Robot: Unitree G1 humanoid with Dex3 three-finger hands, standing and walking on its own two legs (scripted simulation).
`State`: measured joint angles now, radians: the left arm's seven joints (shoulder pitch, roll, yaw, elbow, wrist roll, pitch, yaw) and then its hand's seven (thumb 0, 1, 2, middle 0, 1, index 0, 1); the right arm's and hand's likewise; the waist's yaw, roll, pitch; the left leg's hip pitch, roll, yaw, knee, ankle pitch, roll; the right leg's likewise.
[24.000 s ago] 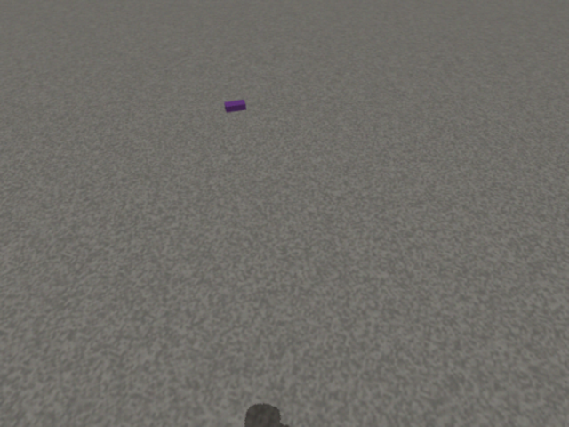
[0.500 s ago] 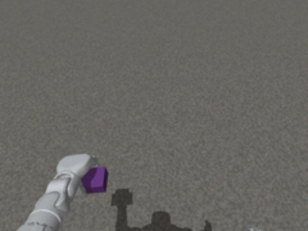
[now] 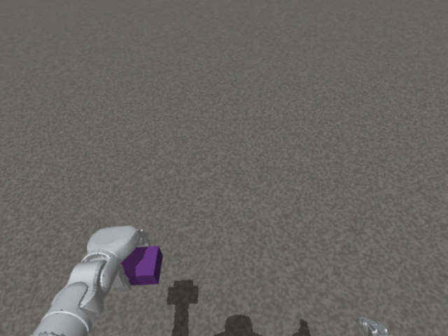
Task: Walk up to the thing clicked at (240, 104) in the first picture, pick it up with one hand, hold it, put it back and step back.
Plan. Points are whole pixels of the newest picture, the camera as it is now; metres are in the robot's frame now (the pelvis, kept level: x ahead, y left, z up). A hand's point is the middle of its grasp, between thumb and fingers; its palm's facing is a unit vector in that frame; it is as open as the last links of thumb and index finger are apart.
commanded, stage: hold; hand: left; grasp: from above
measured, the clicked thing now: (126, 266) +0.30 +0.22 -0.07
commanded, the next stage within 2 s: crouch in 1.00 s
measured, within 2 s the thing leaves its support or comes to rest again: neither
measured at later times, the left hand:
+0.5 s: hand (119, 261) +0.29 +0.22 -0.02, palm faces -0.45 -0.06 -0.89, open 8.9 cm
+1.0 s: hand (121, 259) +0.30 +0.22 -0.03, palm faces -0.45 -0.06 -0.89, open 8.9 cm
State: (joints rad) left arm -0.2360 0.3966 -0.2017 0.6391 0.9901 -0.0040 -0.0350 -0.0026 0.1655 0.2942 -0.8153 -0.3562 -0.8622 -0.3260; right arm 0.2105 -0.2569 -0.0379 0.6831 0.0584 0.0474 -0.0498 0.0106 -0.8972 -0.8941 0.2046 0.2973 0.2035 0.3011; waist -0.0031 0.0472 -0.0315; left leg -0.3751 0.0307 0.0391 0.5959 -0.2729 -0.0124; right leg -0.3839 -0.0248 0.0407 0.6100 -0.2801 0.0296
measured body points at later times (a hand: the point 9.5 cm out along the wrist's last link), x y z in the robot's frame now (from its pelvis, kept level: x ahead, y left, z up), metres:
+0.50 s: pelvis +0.00 +0.00 +0.01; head +0.01 -0.03 +0.45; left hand +0.31 +0.22 +0.03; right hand +0.15 -0.25 -0.11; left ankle +0.02 +0.13 -0.73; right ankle +0.02 -0.14 -0.73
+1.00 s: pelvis +0.01 +0.00 +0.01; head +0.02 -0.03 +0.46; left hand +0.32 +0.22 +0.02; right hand +0.15 -0.26 -0.11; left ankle +0.02 +0.13 -0.73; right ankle +0.02 -0.14 -0.73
